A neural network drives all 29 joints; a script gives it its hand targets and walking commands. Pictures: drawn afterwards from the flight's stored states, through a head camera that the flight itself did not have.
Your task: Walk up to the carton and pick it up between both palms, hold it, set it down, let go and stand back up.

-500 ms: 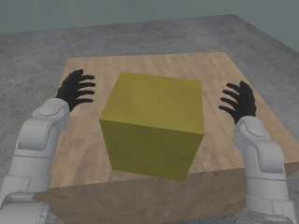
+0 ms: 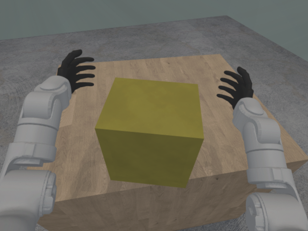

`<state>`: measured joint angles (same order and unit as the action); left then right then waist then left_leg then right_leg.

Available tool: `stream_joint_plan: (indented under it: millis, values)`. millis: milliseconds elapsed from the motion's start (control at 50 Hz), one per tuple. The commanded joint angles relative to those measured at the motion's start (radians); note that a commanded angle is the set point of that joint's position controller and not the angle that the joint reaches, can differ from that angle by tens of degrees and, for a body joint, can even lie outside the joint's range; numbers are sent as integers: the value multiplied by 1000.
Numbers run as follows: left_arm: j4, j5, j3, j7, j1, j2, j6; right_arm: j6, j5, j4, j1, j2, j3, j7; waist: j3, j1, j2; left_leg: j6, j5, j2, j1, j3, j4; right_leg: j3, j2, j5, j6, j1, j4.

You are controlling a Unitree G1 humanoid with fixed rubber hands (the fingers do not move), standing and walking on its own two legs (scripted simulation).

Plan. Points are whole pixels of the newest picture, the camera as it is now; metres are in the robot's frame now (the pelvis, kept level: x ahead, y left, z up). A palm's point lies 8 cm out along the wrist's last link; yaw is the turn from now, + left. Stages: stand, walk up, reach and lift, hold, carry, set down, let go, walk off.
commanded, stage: reach and lift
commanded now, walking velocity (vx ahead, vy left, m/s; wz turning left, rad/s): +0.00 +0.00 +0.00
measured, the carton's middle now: (151, 134) +0.37 -0.04 +0.05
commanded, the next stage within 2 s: none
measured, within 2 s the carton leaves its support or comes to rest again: neither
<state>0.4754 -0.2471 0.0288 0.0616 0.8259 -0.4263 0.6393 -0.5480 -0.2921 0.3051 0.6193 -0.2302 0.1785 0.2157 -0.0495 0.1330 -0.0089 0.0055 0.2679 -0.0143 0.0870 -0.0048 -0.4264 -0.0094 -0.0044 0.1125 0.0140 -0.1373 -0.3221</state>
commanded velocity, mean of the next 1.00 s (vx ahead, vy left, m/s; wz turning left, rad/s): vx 0.00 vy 0.00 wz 0.00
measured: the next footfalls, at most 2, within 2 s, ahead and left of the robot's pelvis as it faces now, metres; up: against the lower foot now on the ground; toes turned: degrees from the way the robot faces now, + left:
none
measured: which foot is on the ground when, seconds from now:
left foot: down 0.00-1.00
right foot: down 0.00-1.00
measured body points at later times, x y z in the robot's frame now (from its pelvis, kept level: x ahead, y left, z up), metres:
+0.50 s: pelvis +0.01 +0.00 +0.00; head +0.01 +0.02 +0.45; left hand +0.45 +0.18 +0.15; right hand +0.36 -0.26 +0.10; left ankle -0.02 +0.11 -0.74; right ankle +0.04 -0.13 -0.74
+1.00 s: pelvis +0.02 +0.01 +0.00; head +0.03 +0.02 +0.45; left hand +0.45 +0.16 +0.11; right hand +0.36 -0.24 +0.07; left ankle -0.02 +0.11 -0.74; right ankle +0.04 -0.13 -0.74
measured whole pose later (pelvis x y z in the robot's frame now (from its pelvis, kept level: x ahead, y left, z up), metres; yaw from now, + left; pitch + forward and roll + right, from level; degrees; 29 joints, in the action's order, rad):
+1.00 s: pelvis +0.02 +0.01 +0.00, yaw +0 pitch -2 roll -2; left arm 0.79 -0.25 0.03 0.08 0.71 -0.34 0.20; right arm -0.08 -0.26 0.65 0.48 -0.19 0.04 0.20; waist -0.05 0.14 -0.01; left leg 0.01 0.29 -0.01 0.11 0.00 -0.43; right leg -0.01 0.00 0.12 0.02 -0.15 -0.30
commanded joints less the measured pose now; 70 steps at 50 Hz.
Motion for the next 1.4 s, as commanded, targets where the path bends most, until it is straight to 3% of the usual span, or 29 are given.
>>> stream_joint_plan:
  millis: [0,100,120,140,200,280,320,400,540,600,700,740,800,820,860,940,960,980,1040,1060,1100,1140,1180,1220,1240,1260,1320,1340,1380]
  values:
    - [-16,-24,85,5,493,-243,-102,100,5,-143,481,-206,2,-16,514,65,-27,2,-249,19,137,0,130,35,-21,-477,7,330,-54]
    - [24,-11,60,24,415,-201,-154,148,-10,-118,400,-150,-27,-13,483,55,-28,0,-250,30,115,-7,134,22,-22,-456,8,309,-44]
    - [44,-7,55,24,447,-200,-171,156,0,-57,415,-171,1,-17,465,68,7,-4,-225,25,81,-10,145,12,-28,-394,8,256,-29]
    - [130,-13,57,30,469,-200,-191,160,9,-13,414,-162,-15,-21,407,59,-25,3,-167,27,134,-2,141,14,-17,-341,4,244,-23]
    - [74,-26,18,29,401,-163,-236,203,14,-78,369,-128,-22,-19,462,59,-21,6,-196,30,107,3,131,4,-24,-342,1,253,-28]
    - [131,3,14,41,377,-146,-292,254,26,-4,327,-94,-44,-20,472,66,-13,3,-245,35,80,-4,129,-4,-26,-403,2,266,-27]
    - [229,7,17,53,334,-120,-311,263,41,93,274,-97,-42,-24,412,69,-31,7,-200,30,76,1,142,-15,-32,-319,6,222,-14]
    - [222,25,-1,57,322,-81,-386,330,25,119,249,-62,-80,-34,434,46,46,-13,-256,27,43,0,117,-22,-33,-301,-10,183,-7]
    - [257,14,-68,41,276,9,-489,459,44,83,248,-60,-83,-45,478,45,48,-38,-311,17,-32,6,75,-41,-48,-272,-21,119,6]
    - [184,14,-64,36,298,-8,-515,491,34,77,230,-50,-95,-31,525,57,61,-49,-403,20,-99,4,45,-47,-52,-337,-15,113,4]
    - [167,16,-74,22,303,-9,-520,510,29,107,229,-47,-117,-34,479,38,80,-54,-354,28,-83,-2,49,-38,-48,-283,-13,89,8]
    - [167,26,-80,9,302,-1,-516,509,41,148,246,-60,-99,-24,461,56,84,-53,-289,23,-71,2,60,-43,-44,-236,-21,72,16]
    - [140,27,-78,9,246,37,-492,516,47,135,185,-29,-116,-10,460,45,51,-48,-369,27,-104,-10,54,-39,-52,-311,-11,88,18]
    - [135,32,-82,9,304,32,-492,516,53,159,239,-51,-93,-11,457,66,69,-59,-386,23,-111,-7,49,-54,-59,-301,-9,66,19]
    - [116,37,-83,4,319,47,-511,521,33,134,259,-8,-132,-14,461,33,88,-60,-395,23,-105,-10,42,-42,-48,-285,-10,45,17]
    - [100,70,-86,1,266,97,-493,540,50,171,215,15,-122,2,465,59,96,-63,-425,25,-122,-5,39,-51,-58,-333,-4,81,7]
    - [69,74,-82,4,246,121,-490,546,43,83,227,58,-146,10,502,39,67,-59,-460,29,-139,-4,29,-52,-56,-366,0,98,15]
    - [56,89,-83,-1,237,135,-486,543,45,132,226,64,-135,5,486,40,113,-67,-461,22,-166,-2,33,-46,-58,-333,-1,64,21]
    - [-51,113,-76,-5,222,164,-474,565,59,84,211,54,-123,3,516,56,107,-77,-576,8,-228,12,14,-64,-72,-368,8,49,9]
    - [-10,123,-50,-3,291,143,-471,560,73,94,281,66,-139,12,496,29,97,-72,-547,15,-199,-1,3,-47,-63,-345,7,39,14]
    - [-55,142,-42,-15,286,128,-458,565,92,108,250,32,-94,31,507,53,110,-79,-531,13,-184,10,5,-48,-66,-352,14,52,5]
    - [5,152,-33,-14,268,136,-430,542,99,166,259,54,-110,33,427,42,96,-72,-481,16,-171,-4,32,-51,-63,-319,13,54,16]
    - [-52,167,-55,-22,240,169,-421,558,94,172,214,73,-98,36,410,52,142,-83,-497,6,-191,4,29,-53,-71,-289,18,26,10]
    - [-123,163,-41,-37,298,171,-435,566,101,114,254,83,-103,44,474,35,128,-81,-520,8,-199,-5,14,-51,-58,-325,9,52,15]
    - [-97,158,-53,-34,276,181,-424,567,102,113,268,89,-106,45,463,44,103,-74,-513,9,-197,-5,10,-60,-66,-322,15,36,9]
    - [-66,156,-20,-32,309,154,-434,559,82,88,286,113,-131,50,468,10,92,-62,-492,25,-163,-21,13,-51,-58,-334,15,61,11]
    - [-45,170,-40,-32,357,198,-443,555,115,96,352,159,-115,55,454,26,59,-38,-338,23,-109,-25,45,-52,-57,-278,11,55,14]
    - [-16,179,-21,-35,349,194,-449,554,114,89,346,154,-134,55,441,-3,69,-33,-347,25,-101,-28,49,-45,-49,-271,16,48,10]
    - [29,183,-35,-37,354,213,-436,546,126,150,341,162,-101,56,396,31,77,-39,-308,16,-114,-15,55,-48,-58,-230,10,37,13]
